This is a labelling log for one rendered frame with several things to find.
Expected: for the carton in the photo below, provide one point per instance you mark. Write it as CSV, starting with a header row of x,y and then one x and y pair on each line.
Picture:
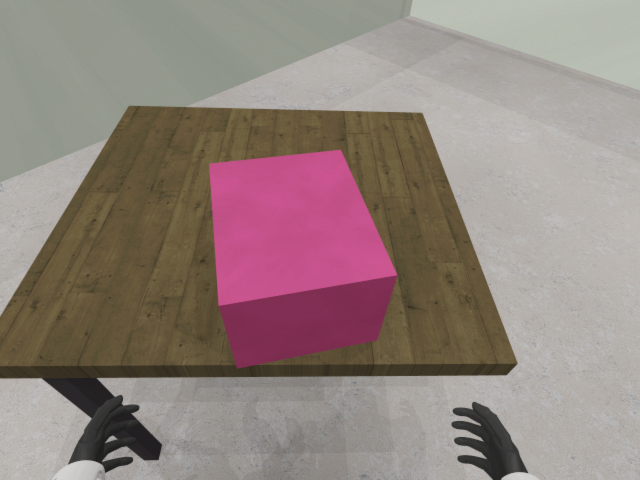
x,y
300,265

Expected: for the robot left hand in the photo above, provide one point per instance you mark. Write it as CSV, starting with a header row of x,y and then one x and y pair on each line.
x,y
91,446

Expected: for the robot left forearm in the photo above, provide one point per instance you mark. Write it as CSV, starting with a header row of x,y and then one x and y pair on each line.
x,y
81,470

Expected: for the table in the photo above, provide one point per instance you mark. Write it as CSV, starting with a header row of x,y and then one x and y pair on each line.
x,y
126,286

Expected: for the robot right hand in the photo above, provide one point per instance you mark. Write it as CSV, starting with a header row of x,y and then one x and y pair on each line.
x,y
502,455

